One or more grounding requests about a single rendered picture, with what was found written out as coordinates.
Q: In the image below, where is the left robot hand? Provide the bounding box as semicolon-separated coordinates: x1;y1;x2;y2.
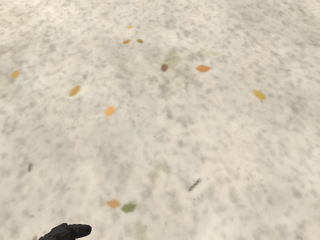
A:
38;223;92;240

